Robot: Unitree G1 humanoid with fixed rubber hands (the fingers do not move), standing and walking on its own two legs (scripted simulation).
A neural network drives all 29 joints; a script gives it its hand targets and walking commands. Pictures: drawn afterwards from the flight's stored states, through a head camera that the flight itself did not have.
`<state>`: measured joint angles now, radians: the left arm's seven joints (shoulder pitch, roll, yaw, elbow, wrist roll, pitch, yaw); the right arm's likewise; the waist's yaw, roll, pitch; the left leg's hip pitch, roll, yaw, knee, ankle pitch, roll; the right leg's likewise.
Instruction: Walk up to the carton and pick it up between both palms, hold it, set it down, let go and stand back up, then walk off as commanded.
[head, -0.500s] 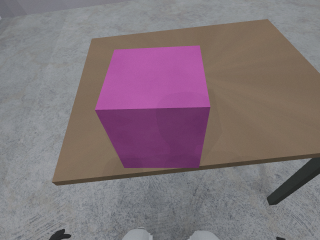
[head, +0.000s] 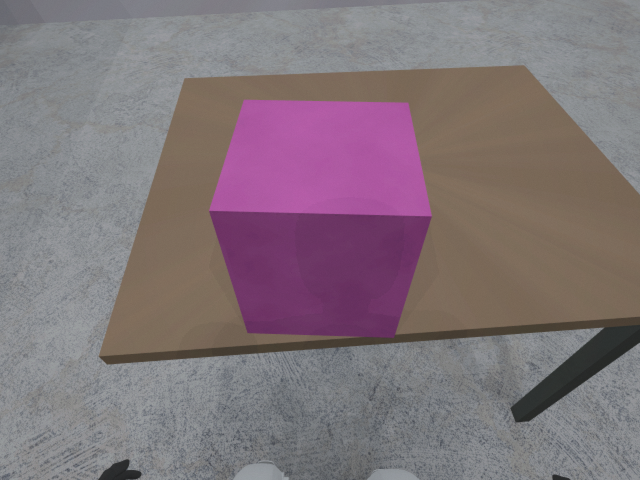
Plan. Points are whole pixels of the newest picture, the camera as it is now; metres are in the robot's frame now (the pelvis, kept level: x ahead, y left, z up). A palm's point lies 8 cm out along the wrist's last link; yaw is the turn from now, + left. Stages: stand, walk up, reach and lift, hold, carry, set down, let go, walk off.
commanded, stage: walk up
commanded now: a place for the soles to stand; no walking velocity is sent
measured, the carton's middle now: (322, 225) +0.42 +0.01 +0.08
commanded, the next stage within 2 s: reach and lift in 1.00 s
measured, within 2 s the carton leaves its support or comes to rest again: neither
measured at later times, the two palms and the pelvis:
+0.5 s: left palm out of the picture +0.10 +0.32 -0.09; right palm out of the picture +0.08 -0.28 -0.10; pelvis +0.00 +0.03 +0.00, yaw +1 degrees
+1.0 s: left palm out of the picture +0.10 +0.33 -0.09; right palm out of the picture +0.08 -0.28 -0.10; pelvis +0.00 +0.03 +0.00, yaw +1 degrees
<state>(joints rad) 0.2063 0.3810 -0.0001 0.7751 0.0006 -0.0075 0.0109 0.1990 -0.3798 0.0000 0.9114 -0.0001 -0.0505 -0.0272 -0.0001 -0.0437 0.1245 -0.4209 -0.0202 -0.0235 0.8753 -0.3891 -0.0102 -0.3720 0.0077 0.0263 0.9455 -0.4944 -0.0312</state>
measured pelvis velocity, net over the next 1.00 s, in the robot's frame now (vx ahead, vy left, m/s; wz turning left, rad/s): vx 0.00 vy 0.03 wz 0.01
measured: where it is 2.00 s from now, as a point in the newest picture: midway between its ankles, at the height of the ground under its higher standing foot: outside the picture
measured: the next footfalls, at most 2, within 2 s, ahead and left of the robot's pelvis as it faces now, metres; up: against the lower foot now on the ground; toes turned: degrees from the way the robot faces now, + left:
none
